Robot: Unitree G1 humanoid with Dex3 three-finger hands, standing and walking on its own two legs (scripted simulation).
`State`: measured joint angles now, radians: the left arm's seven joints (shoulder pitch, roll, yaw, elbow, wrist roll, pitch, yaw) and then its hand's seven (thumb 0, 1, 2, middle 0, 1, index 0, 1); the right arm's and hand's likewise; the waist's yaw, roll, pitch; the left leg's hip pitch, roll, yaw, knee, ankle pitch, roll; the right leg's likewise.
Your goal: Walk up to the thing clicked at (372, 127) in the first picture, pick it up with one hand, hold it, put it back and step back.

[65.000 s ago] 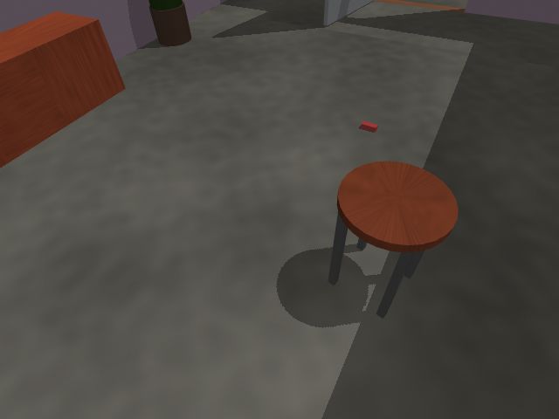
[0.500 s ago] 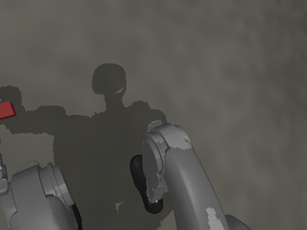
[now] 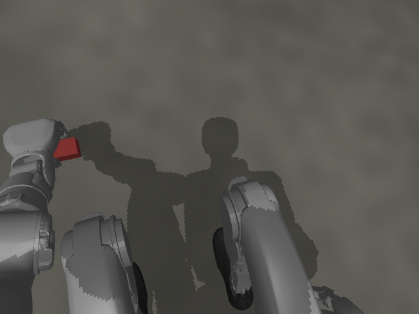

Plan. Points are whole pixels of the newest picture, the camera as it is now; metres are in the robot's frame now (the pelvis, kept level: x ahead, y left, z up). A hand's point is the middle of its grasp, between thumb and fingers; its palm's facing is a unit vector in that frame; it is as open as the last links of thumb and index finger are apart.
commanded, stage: settle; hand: left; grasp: from above
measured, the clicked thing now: (54, 151) +0.47 +0.25 -0.21
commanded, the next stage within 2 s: lift in 0.08 s
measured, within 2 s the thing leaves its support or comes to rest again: neither
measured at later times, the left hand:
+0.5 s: hand (27, 156) +0.44 +0.26 -0.11, palm faces -0.45 -0.08 -0.89, open 6.8 cm
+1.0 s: hand out of the picture +0.37 +0.27 +0.06, palm faces -0.42 -0.09 -0.90, open 6.9 cm
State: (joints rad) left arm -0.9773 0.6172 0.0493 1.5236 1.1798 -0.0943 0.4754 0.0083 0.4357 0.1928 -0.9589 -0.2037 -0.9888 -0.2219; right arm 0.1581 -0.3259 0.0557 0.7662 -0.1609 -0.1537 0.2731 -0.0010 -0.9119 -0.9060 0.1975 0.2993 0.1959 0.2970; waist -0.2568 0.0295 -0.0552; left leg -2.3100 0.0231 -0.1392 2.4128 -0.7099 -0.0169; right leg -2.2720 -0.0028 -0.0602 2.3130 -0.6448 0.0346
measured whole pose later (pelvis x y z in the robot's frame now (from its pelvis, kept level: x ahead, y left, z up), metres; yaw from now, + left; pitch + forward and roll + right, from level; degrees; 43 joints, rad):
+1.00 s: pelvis -0.01 +0.00 +0.16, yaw +5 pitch +31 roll -4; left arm -0.56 0.47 -0.11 0.86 1.02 0.02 0.16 0.00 0.43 0.23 -0.93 -0.26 -0.96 -0.26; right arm 0.15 -0.27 -0.04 0.68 0.00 0.03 0.02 0.00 -0.90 -0.90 0.20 0.30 0.20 0.30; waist -0.09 0.06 -0.21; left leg -1.81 0.02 -0.06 1.91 -0.64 0.00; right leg -1.79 -0.03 -0.02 1.85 -0.61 0.03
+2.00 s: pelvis +0.07 +0.01 +0.41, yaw +5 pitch +11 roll -1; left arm -0.35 0.35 -0.20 0.88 0.98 0.08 0.17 -0.02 0.42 0.23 -1.00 -0.14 -1.00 -0.16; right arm 0.26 -0.25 -0.06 0.75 0.04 0.02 -0.04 0.00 -0.89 -0.90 0.20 0.30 0.20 0.30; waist -0.05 0.04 -0.08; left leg -0.61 0.04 0.02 0.80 -0.38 -0.01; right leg -0.61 -0.02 0.01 0.78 -0.35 0.02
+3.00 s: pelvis +0.07 +0.00 +0.44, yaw +4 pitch +3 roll +0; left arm -0.28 0.37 -0.23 0.71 0.99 0.06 0.03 -0.02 0.44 0.15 -1.02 -0.12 -1.03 -0.14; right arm 0.21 -0.26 -0.04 0.71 0.06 0.06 -0.04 0.01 -0.90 -0.90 0.20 0.30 0.20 0.30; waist 0.00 0.05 -0.03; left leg -0.32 0.03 0.05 0.54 -0.26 -0.01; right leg -0.35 -0.02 0.02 0.54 -0.24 0.02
